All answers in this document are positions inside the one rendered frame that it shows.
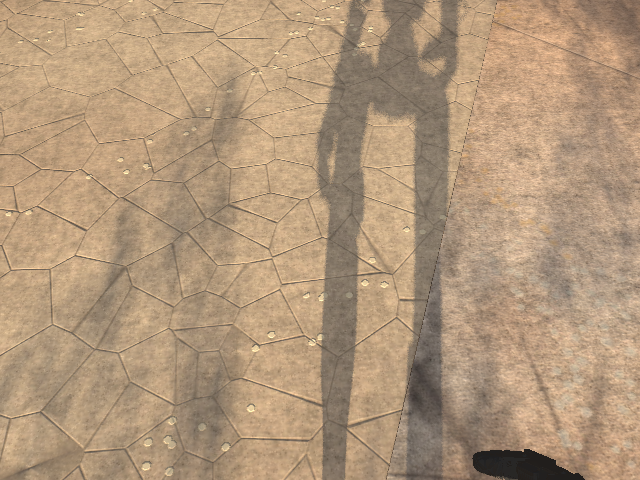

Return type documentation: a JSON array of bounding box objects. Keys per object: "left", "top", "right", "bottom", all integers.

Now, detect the robot right hand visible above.
[{"left": 472, "top": 449, "right": 585, "bottom": 480}]

